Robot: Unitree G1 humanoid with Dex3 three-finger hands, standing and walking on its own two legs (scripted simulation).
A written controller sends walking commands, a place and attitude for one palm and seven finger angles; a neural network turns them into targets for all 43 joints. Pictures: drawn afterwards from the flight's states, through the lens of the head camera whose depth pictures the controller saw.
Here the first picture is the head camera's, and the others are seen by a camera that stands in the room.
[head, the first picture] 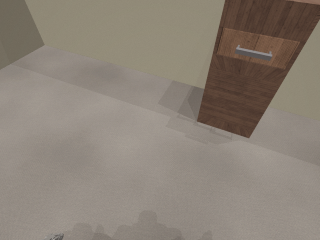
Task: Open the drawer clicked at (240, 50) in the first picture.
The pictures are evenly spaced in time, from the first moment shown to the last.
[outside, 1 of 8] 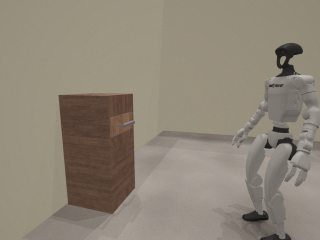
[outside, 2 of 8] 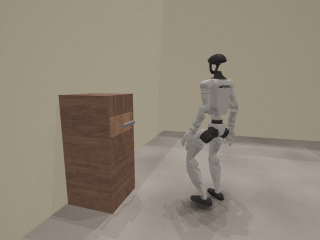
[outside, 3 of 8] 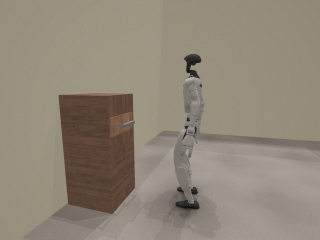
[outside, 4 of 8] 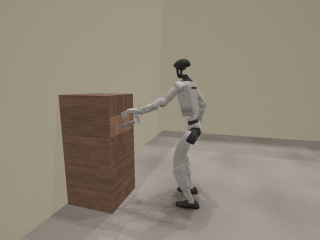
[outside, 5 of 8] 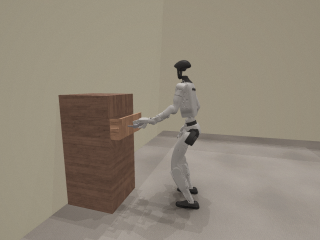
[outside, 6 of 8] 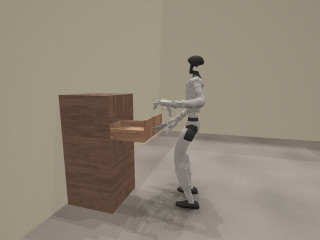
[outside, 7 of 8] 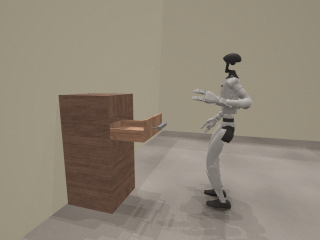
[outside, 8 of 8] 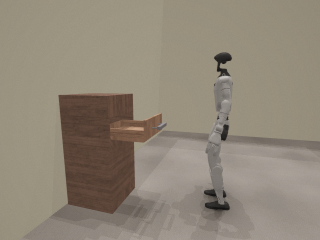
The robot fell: no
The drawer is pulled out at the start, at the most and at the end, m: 0.00 0.30 0.30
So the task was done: yes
